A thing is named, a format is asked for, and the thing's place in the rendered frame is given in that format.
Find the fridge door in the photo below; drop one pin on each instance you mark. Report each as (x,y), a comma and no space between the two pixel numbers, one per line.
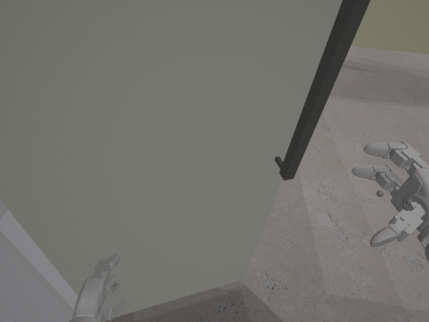
(149,129)

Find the robot right hand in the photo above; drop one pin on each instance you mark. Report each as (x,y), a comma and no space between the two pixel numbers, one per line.
(416,187)

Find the handle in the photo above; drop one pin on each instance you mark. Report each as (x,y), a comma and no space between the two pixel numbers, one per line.
(345,27)

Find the robot left hand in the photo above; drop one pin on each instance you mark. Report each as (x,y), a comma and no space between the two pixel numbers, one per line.
(94,292)

